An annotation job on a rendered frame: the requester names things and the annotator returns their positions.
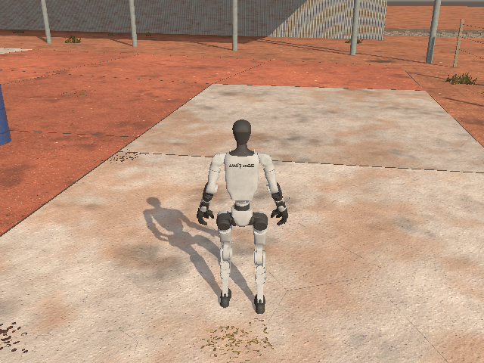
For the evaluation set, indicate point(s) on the left robot hand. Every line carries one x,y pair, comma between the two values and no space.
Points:
206,214

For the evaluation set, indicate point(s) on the robot right upper arm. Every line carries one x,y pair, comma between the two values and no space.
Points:
266,161

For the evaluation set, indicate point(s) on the right robot foot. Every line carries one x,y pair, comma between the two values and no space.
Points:
260,307

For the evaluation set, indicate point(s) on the right robot forearm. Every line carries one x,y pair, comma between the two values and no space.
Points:
279,200

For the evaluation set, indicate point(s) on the left robot forearm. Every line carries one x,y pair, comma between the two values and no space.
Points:
205,201

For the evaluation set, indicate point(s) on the robot left upper arm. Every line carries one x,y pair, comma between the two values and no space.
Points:
214,170

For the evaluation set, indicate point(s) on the right robot hand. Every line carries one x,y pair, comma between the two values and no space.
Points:
279,214

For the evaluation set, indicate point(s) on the robot left thigh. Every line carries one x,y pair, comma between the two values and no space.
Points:
224,224

